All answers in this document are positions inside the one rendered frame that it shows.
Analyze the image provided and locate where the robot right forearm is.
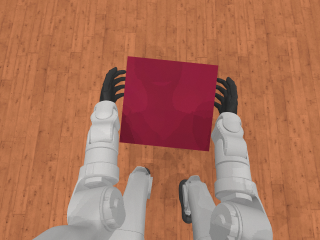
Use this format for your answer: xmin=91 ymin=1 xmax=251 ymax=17
xmin=211 ymin=112 xmax=268 ymax=218

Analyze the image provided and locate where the left robot shin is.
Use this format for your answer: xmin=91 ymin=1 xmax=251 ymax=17
xmin=128 ymin=166 xmax=149 ymax=180

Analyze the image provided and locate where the right robot hand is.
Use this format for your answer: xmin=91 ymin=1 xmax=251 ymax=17
xmin=214 ymin=77 xmax=238 ymax=115

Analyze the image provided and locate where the robot left forearm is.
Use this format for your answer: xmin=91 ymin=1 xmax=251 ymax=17
xmin=67 ymin=100 xmax=120 ymax=223

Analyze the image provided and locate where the left robot hand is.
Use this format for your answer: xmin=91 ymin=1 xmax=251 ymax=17
xmin=99 ymin=67 xmax=126 ymax=103

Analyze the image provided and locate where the robot left upper arm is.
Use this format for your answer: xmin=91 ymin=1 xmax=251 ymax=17
xmin=32 ymin=185 xmax=126 ymax=240

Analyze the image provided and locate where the robot right upper arm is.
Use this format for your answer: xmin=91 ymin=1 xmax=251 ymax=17
xmin=209 ymin=201 xmax=273 ymax=240

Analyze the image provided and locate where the carton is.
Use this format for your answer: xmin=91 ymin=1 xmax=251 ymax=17
xmin=119 ymin=56 xmax=218 ymax=152

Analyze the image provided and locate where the robot right foot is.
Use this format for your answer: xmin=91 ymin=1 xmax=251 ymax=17
xmin=178 ymin=179 xmax=192 ymax=224

